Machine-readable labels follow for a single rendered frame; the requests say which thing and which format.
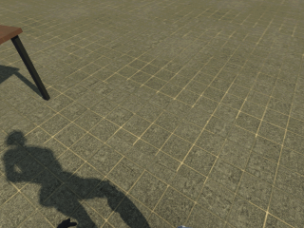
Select table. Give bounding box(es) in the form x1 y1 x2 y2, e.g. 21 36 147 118
0 25 50 101

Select robot left hand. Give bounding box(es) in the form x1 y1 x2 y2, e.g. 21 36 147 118
57 218 77 228

